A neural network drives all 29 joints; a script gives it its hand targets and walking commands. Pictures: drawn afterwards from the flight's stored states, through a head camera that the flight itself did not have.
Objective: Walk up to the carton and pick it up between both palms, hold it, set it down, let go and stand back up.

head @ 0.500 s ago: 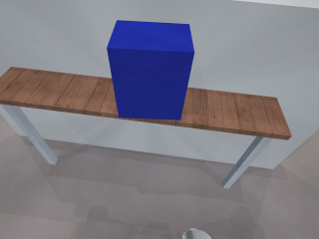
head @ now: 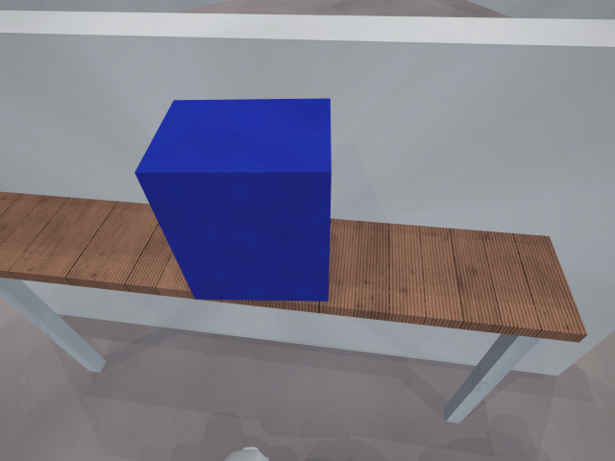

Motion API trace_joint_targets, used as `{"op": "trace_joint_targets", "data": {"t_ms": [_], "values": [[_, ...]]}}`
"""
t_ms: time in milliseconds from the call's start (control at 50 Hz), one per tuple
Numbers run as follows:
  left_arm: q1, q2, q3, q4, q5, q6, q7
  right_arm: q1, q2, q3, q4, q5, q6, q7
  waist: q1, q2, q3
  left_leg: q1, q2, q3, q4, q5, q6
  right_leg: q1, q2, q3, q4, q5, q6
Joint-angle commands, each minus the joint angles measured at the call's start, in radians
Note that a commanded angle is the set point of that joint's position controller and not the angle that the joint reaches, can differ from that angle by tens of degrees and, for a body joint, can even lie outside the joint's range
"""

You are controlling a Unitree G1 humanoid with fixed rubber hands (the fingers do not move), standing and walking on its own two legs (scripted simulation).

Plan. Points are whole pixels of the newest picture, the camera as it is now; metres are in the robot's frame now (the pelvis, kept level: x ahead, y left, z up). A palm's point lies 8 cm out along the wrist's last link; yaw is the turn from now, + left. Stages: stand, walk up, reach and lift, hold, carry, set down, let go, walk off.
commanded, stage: walk up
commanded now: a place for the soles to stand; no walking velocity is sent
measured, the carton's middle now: (256, 207) +0.51 +0.11 +0.03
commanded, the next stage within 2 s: none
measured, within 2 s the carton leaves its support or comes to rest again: neither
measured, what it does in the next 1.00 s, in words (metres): steps on the spot: left foot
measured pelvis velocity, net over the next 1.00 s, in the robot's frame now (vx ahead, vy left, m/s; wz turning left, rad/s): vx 0.03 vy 0.05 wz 0.06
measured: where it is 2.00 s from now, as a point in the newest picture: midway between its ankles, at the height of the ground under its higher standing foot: outside the picture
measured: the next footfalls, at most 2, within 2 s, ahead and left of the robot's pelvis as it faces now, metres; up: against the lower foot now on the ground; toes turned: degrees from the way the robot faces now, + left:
left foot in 0.10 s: +0.13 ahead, +0.18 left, +0.00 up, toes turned +6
right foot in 1.72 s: +0.18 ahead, -0.04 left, +0.00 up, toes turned +13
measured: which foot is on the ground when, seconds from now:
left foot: up 0.00-0.08, down 0.10-1.00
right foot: down 0.00-1.00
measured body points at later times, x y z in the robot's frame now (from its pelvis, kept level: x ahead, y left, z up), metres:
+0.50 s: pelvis +0.01 +0.04 +0.00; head +0.04 +0.04 +0.44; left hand +0.09 +0.29 -0.14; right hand +0.12 -0.21 -0.14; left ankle +0.08 +0.15 -0.73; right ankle +0.04 -0.09 -0.73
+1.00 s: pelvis +0.03 +0.05 +0.00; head +0.05 +0.05 +0.45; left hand +0.07 +0.30 -0.14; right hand +0.11 -0.20 -0.14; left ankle +0.08 +0.15 -0.73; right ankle +0.04 -0.09 -0.73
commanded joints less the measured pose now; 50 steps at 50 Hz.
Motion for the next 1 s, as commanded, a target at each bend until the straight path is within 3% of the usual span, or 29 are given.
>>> {"op": "trace_joint_targets", "data": {"t_ms": [0,40,80,100,120,160,240,280,300,320,340,380,400,420,460,500,520,560,580,620,660,680,760,780,800,840,880,920,980], "values": [[-0.064,0.21,0.051,-0.086,0.001,-0.003,-0.002,0.093,-0.034,-0.008,-0.008,0.014,0.009,-0.012,-0.043,-0.14,-0.073,0.208,-0.034,0.038,-0.174,0.134,0.024,-0.107,-0.249,0.179,-0.1,0.473,-0.135],[-0.1,0.225,0.054,-0.1,-0.002,0.029,-0.005,0.085,-0.045,-0.006,-0.032,0.018,0.005,-0.016,-0.064,-0.193,-0.077,0.261,-0.036,0.026,-0.372,0.204,0.037,-0.119,-0.223,0.182,-0.06,0.285,-0.108],[-0.042,0.159,0.04,-0.083,-0.01,0.042,-0.013,0.022,-0.15,-0.032,-0.049,0.012,-0.007,-0.014,-0.009,0.0,-0.126,0.352,0.086,-0.139,-0.405,0.347,0.071,-0.165,-0.127,0.125,-0.012,-0.064,-0.034],[0.016,0.134,0.025,-0.074,-0.006,0.045,-0.01,-0.009,-0.177,-0.035,-0.056,0.017,-0.009,-0.018,0.032,0.066,-0.128,0.301,0.192,-0.281,-0.474,0.369,0.132,-0.127,-0.051,0.073,0.076,-0.197,-0.005],[0.009,0.087,0.017,-0.077,-0.024,0.059,-0.002,-0.035,-0.185,-0.029,-0.05,0.043,0.001,-0.019,0.009,0.151,-0.132,0.163,0.22,-0.289,-0.546,0.256,0.2,-0.012,-0.006,0.072,0.093,-0.22,0.012],[-0.052,0.107,0.014,-0.083,-0.013,0.057,-0.005,-0.102,-0.143,-0.02,-0.051,0.045,0.004,-0.018,0.004,0.197,-0.099,0.105,0.156,-0.231,-0.547,0.249,0.183,0.009,-0.013,0.086,0.075,-0.168,0.012],[-0.011,0.182,0.032,-0.064,-0.012,0.028,-0.006,-0.124,-0.131,-0.012,-0.053,0.037,0.016,-0.008,0.019,0.044,-0.198,0.21,0.055,-0.117,-0.365,0.253,0.11,0.032,-0.119,0.185,-0.075,-0.002,-0.032],[-0.069,0.208,0.033,-0.054,-0.013,0.035,-0.007,-0.088,-0.1,-0.012,-0.049,0.027,0.018,-0.007,-0.022,-0.051,-0.122,0.212,-0.001,-0.081,-0.334,0.132,0.07,-0.045,-0.182,0.229,-0.151,0.013,-0.062],[-0.094,0.228,0.039,-0.063,-0.018,0.041,-0.003,-0.073,-0.081,-0.004,-0.041,0.03,0.012,-0.006,-0.037,-0.044,-0.101,0.207,0.003,-0.073,-0.319,0.159,0.069,-0.063,-0.182,0.226,-0.161,0.033,-0.062],[-0.073,0.221,0.037,-0.052,-0.017,0.039,-0.003,-0.073,-0.104,-0.01,-0.034,0.025,0.016,-0.005,-0.015,-0.034,-0.083,0.208,0.004,-0.081,-0.331,0.154,0.066,-0.081,-0.185,0.214,-0.164,0.011,-0.062],[-0.073,0.232,0.038,-0.048,-0.019,0.039,-0.005,-0.067,-0.106,-0.007,-0.032,0.033,0.017,0.002,-0.017,-0.097,-0.071,0.204,-0.001,-0.08,-0.338,0.154,0.063,-0.081,-0.179,0.209,-0.184,0.008,-0.051],[-0.107,0.233,0.04,-0.059,-0.012,0.046,0.001,-0.031,-0.111,-0.011,-0.021,0.028,0.016,0.001,-0.018,-0.116,-0.074,0.185,-0.013,-0.059,-0.319,0.141,0.061,-0.057,-0.202,0.24,-0.193,-0.061,-0.064],[-0.111,0.246,0.04,-0.05,-0.019,0.048,0.0,-0.028,-0.132,-0.024,-0.019,0.033,0.012,0.004,-0.038,-0.138,-0.058,0.184,-0.001,-0.071,-0.343,0.133,0.062,-0.089,-0.184,0.198,-0.182,-0.054,-0.054],[-0.132,0.229,0.037,-0.051,-0.025,0.047,-0.007,-0.025,-0.132,-0.021,-0.017,0.027,0.006,-0.001,-0.024,-0.085,-0.083,0.208,-0.009,-0.092,-0.379,0.153,0.07,-0.057,-0.186,0.204,-0.18,-0.066,-0.058],[-0.122,0.221,0.035,-0.046,-0.029,0.054,-0.012,-0.046,-0.135,-0.022,-0.018,0.019,-0.003,-0.001,-0.006,-0.06,-0.042,0.138,0.019,-0.133,-0.448,0.118,0.088,-0.06,-0.148,0.165,-0.157,-0.196,-0.043],[-0.093,0.222,0.028,-0.042,-0.018,0.047,-0.014,-0.071,-0.167,-0.019,-0.029,0.037,-0.007,-0.006,0.006,-0.015,-0.052,0.14,0.049,-0.188,-0.489,0.076,0.091,-0.02,-0.106,0.121,-0.116,-0.159,-0.025],[-0.09,0.204,0.025,-0.025,-0.024,0.048,-0.014,-0.056,-0.168,-0.024,-0.022,0.038,-0.009,-0.003,0.008,0.054,-0.093,0.125,0.078,-0.224,-0.544,0.098,0.112,0.028,-0.079,0.1,-0.056,-0.13,-0.018],[-0.109,0.177,0.015,-0.02,-0.018,0.061,-0.017,-0.045,-0.195,-0.034,-0.023,0.056,0.002,-0.006,-0.021,0.072,-0.057,0.103,0.121,-0.309,-0.657,-0.078,0.108,-0.013,-0.028,0.062,-0.004,-0.175,0.01],[-0.068,0.177,0.021,-0.026,-0.025,0.06,-0.018,-0.052,-0.205,-0.03,-0.018,0.052,0.008,-0.005,0.015,0.09,-0.063,0.054,0.111,-0.32,-0.667,-0.163,0.147,0.025,-0.012,0.078,-0.005,-0.213,-0.002],[-0.08,0.165,0.006,-0.017,-0.012,0.048,-0.006,-0.078,-0.17,-0.025,-0.018,0.038,0.009,-0.011,0.012,0.037,-0.072,0.132,0.075,-0.239,-0.617,-0.097,0.119,0.001,-0.05,0.106,-0.056,-0.091,-0.004],[-0.044,0.193,0.012,-0.002,-0.023,0.032,-0.005,-0.083,-0.143,-0.004,-0.004,0.04,0.005,-0.001,0.031,0.086,-0.16,0.149,0.067,-0.209,-0.552,0.099,0.114,0.064,-0.067,0.137,-0.084,-0.086,-0.009],[-0.042,0.19,0.015,0.007,-0.014,0.031,-0.002,-0.076,-0.154,-0.018,-0.007,0.039,0.007,0.001,0.023,0.07,-0.14,0.167,0.044,-0.2,-0.548,-0.005,0.098,0.034,-0.078,0.147,-0.111,-0.083,-0.01],[-0.096,0.213,0.009,-0.002,-0.014,0.036,-0.003,-0.039,-0.148,-0.001,0.01,0.026,0.005,-0.007,-0.019,-0.094,-0.098,0.209,0.035,-0.16,-0.5,0.049,0.091,-0.046,-0.109,0.186,-0.192,-0.079,-0.018],[-0.125,0.217,0.014,-0.004,-0.017,0.036,-0.008,-0.05,-0.161,-0.009,0.015,0.035,0.003,0.0,-0.018,-0.028,-0.06,0.141,0.011,-0.166,-0.5,0.04,0.082,-0.056,-0.107,0.193,-0.186,-0.123,-0.017],[-0.114,0.231,0.011,-0.016,-0.019,0.037,-0.013,-0.033,-0.158,-0.005,0.02,0.031,0.001,0.002,-0.018,-0.086,-0.117,0.169,0.019,-0.154,-0.501,0.011,0.085,-0.027,-0.124,0.205,-0.207,-0.172,-0.032],[-0.088,0.263,0.024,0.017,-0.02,0.03,-0.007,-0.04,-0.154,-0.003,0.034,0.035,-0.007,-0.001,-0.012,-0.05,-0.084,0.177,-0.008,-0.102,-0.45,0.09,0.065,-0.04,-0.146,0.239,-0.214,-0.129,-0.037],[-0.075,0.263,0.02,0.028,-0.019,0.04,-0.006,-0.037,-0.116,-0.001,0.036,0.02,-0.003,-0.004,-0.003,-0.062,-0.056,0.189,-0.032,-0.086,-0.406,0.068,0.059,-0.089,-0.189,0.281,-0.264,-0.209,-0.054],[-0.127,0.253,0.022,0.025,-0.021,0.038,-0.004,-0.009,-0.135,-0.003,0.044,0.033,-0.007,-0.004,-0.045,-0.104,-0.033,0.179,-0.019,-0.102,-0.421,0.085,0.071,-0.099,-0.165,0.246,-0.256,-0.156,-0.047],[-0.108,0.24,0.02,0.033,-0.029,0.037,-0.011,-0.019,-0.16,-0.01,0.042,0.033,-0.016,-0.006,-0.016,-0.033,-0.075,0.211,0.018,-0.136,-0.462,0.205,0.076,-0.052,-0.115,0.196,-0.157,-0.032,-0.033]]}}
